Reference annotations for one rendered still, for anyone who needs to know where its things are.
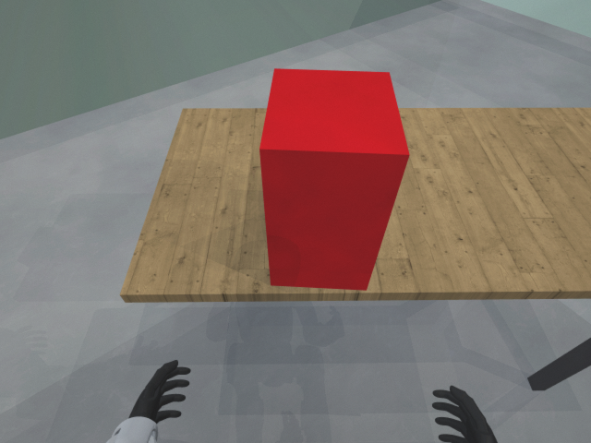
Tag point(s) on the left robot hand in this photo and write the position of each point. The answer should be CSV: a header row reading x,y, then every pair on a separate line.
x,y
152,399

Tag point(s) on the right robot hand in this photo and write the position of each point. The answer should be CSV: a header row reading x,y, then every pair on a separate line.
x,y
473,427

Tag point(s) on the carton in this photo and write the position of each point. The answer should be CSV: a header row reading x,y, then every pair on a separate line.
x,y
332,154

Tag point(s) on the robot left forearm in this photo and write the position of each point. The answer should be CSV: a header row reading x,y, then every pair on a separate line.
x,y
135,430

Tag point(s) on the table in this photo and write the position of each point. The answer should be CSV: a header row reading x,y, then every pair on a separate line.
x,y
494,203

